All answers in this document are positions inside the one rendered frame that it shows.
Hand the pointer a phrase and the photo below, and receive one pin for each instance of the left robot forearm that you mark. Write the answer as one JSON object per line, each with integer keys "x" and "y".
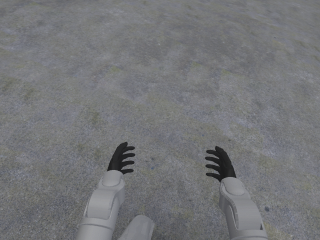
{"x": 101, "y": 211}

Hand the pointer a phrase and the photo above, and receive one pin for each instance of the right robot forearm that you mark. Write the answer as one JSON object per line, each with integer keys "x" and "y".
{"x": 243, "y": 218}

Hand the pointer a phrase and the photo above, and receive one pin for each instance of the robot left hand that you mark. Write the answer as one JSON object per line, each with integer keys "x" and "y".
{"x": 118, "y": 156}

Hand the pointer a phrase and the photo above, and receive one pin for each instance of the robot right hand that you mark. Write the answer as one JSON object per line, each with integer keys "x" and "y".
{"x": 225, "y": 168}

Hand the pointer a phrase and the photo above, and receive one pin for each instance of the left robot thigh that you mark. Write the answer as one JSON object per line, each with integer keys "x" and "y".
{"x": 140, "y": 228}

